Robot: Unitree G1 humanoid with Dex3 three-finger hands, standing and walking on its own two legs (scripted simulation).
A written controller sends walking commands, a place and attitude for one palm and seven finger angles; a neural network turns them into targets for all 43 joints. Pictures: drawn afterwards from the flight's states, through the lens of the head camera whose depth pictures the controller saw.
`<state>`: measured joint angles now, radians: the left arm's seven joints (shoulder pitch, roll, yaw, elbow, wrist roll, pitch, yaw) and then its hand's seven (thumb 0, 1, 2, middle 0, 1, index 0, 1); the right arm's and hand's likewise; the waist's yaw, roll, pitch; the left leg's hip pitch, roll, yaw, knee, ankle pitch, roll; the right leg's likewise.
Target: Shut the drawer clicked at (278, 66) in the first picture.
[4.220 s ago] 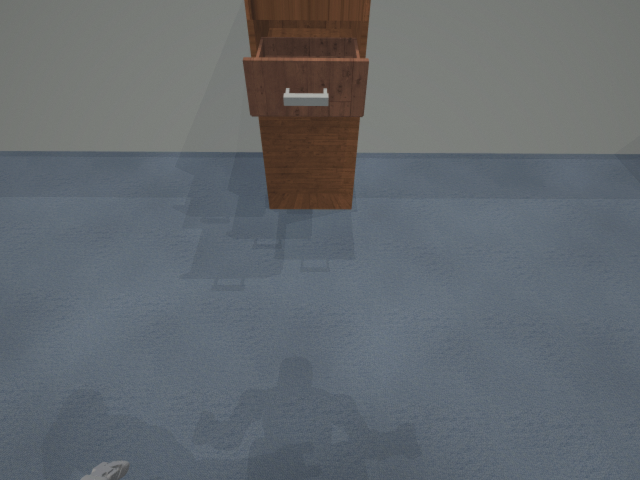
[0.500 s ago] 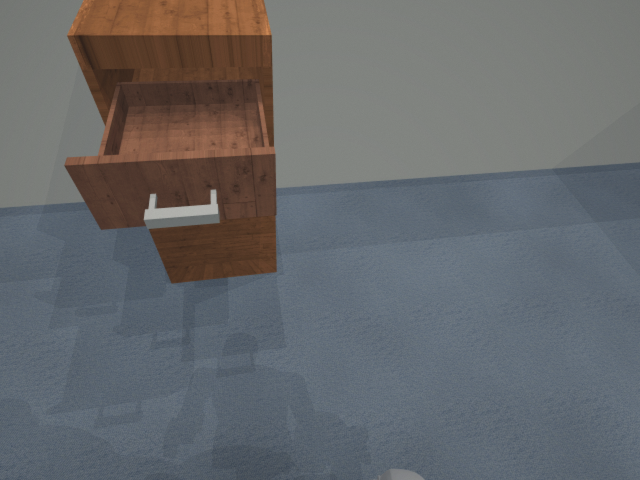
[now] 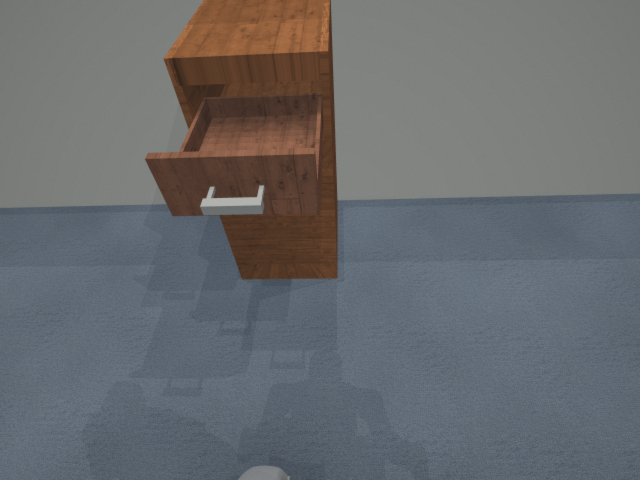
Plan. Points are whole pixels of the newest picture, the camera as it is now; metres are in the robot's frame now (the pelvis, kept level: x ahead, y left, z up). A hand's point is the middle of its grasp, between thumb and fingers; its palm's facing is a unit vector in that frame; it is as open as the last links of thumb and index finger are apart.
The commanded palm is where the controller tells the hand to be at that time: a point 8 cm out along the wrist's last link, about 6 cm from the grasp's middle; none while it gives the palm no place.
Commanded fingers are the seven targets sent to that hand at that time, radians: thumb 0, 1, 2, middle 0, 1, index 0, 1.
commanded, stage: take the last steps up to it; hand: left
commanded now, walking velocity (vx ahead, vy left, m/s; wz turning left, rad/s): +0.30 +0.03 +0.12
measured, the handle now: (234, 198) +0.63 +0.21 -0.05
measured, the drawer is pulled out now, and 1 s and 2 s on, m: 0.29 0.29 0.29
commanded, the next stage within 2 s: come to a stop and stand still in 1.16 s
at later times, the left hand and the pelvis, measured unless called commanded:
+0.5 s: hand out of the picture +0.01 +0.26 -0.18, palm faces +0.11 -0.98 -0.17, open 7.4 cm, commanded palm none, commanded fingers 0.00 0.90 0.90 -0.20 -0.30 -0.20 -0.30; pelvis +0.05 +0.07 +0.00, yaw +2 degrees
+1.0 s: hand (220, 400) +0.27 +0.19 -0.16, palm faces +0.05 -0.97 -0.25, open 7.2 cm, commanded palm none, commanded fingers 0.00 0.90 0.90 -0.20 -0.30 -0.20 -0.30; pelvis +0.21 +0.00 +0.00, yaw +1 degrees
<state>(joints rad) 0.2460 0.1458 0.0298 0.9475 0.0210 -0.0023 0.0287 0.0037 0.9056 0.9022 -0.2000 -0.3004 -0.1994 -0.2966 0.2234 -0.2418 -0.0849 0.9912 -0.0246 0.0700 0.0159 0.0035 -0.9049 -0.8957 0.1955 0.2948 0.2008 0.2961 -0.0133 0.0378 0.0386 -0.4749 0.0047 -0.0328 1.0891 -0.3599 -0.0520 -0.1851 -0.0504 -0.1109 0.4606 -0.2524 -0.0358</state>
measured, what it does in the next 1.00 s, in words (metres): walks ahead: left foot, then right foot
